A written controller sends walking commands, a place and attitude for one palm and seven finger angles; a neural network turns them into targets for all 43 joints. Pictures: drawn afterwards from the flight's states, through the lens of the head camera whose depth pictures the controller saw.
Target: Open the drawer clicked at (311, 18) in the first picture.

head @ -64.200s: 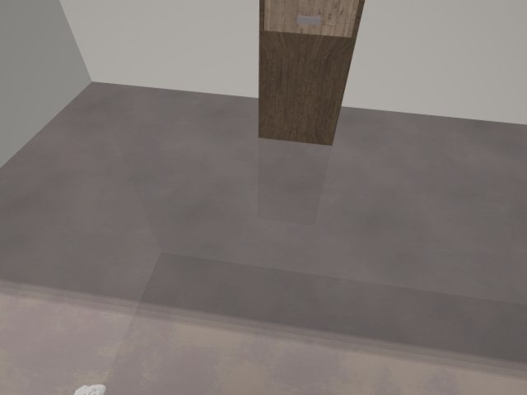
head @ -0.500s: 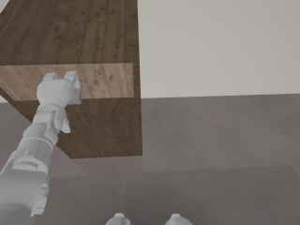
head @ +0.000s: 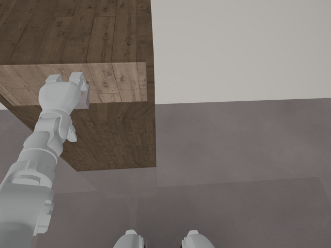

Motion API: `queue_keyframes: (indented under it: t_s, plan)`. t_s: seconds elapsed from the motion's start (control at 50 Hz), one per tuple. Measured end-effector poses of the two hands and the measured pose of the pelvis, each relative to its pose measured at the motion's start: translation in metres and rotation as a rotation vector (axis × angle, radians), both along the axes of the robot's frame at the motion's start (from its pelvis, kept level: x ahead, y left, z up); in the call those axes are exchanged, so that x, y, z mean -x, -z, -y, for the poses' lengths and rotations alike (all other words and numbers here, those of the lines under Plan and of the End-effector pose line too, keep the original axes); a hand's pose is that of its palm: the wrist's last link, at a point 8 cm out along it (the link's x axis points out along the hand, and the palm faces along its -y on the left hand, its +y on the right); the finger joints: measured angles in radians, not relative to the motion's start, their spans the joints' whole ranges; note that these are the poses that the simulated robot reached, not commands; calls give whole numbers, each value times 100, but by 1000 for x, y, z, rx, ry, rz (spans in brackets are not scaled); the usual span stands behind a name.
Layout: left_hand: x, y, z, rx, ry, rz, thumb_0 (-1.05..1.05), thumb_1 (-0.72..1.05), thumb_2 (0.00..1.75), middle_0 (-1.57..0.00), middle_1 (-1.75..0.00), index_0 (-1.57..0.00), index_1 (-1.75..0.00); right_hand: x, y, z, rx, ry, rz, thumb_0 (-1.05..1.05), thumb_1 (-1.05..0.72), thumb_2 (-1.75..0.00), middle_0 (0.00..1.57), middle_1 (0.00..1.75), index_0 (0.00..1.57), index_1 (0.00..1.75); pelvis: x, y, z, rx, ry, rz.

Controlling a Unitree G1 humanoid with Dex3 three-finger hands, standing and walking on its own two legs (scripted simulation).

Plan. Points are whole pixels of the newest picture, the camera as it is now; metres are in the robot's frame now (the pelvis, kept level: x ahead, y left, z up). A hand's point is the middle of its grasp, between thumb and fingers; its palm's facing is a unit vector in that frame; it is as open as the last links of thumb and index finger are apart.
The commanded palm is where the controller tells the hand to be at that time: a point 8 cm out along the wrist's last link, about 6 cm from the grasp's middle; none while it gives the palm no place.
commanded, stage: lift the fingers back up to retry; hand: left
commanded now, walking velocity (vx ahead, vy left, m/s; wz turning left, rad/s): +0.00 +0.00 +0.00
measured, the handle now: (70, 95) +0.51 +0.26 +0.01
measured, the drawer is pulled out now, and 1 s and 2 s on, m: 0.00 0.00 0.00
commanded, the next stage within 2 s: re-aim the fingers above the handle in 0.82 s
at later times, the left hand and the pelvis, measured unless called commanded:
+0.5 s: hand (61, 102) +0.46 +0.25 +0.05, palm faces -0.01 -0.03 -1.00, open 13.9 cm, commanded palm +0.43 +0.25 +0.12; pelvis +0.02 +0.01 +0.02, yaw +0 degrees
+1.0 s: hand (57, 102) +0.44 +0.25 +0.07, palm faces -0.06 -0.02 -1.00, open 13.8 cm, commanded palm +0.43 +0.25 +0.13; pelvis +0.04 -0.01 +0.03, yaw +2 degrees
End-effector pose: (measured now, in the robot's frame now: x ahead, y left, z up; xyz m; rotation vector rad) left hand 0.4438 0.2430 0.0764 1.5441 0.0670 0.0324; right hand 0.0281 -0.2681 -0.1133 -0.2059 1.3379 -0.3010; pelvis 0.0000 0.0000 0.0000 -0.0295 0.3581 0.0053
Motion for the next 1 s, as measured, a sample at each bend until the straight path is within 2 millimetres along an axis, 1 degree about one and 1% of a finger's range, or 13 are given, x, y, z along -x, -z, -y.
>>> queue_keyframes:
  t_s: [0.18,0.3,0.36,0.5,0.6,0.7,0.76,0.84,0.92,1.0]
  plan:
    - [1,-1,-1,0,7,-2,0,-49,30,-32,-120,-26,-129,2,-2,-4,-2,16,-4,0,-90,-90,20,30,20,30,-1,-3,-5,2,6,8]
    - [2,-4,-5,-6,-4,-28,0,-49,30,-32,-120,-27,-124,-3,-7,-8,-4,25,9,0,-90,-90,20,30,20,30,-7,-9,-7,3,5,29]
    - [3,-10,-8,-2,-4,-21,0,-49,30,-32,-120,-29,-122,-7,-10,-9,-5,23,17,0,-90,-90,20,30,20,30,-11,-13,-8,4,3,39]
    - [4,-31,-10,0,-7,10,0,-49,30,-32,-120,-31,-120,-28,-15,-11,-22,8,46,0,-90,-90,20,30,20,30,-22,-21,-8,3,-6,71]
    - [3,-46,-6,-2,-8,10,0,-49,30,-32,-120,-31,-120,-50,-20,-11,-35,-9,92,1,-90,-90,20,30,20,30,-29,-26,-6,-2,-10,93]
    - [3,-58,3,-2,6,5,0,-49,30,-32,-120,-32,-120,-73,-24,-10,-48,-36,140,0,-90,-90,20,30,20,30,-33,-30,-3,-8,-14,116]
    - [3,-60,4,2,0,-8,0,-49,30,-32,-120,-32,-120,-85,-26,-8,-54,-48,163,0,-90,-90,20,30,20,30,-35,-32,0,-13,-12,123]
    - [8,-58,2,3,-8,-30,0,-49,30,-32,-120,-32,-120,-96,-28,-4,-56,-59,185,0,-90,-90,20,30,20,30,-38,-33,5,-17,-11,127]
    - [14,-54,-2,1,-10,-40,0,-49,30,-32,-120,-32,-120,-101,-28,2,-48,-70,185,0,-90,-90,20,30,20,30,-39,-33,9,-19,-17,128]
    - [17,-52,-7,-5,-14,-37,0,-49,30,-32,-120,-32,-120,-101,-28,8,-33,-76,170,0,-90,-90,20,30,20,30,-39,-32,12,-19,-25,125]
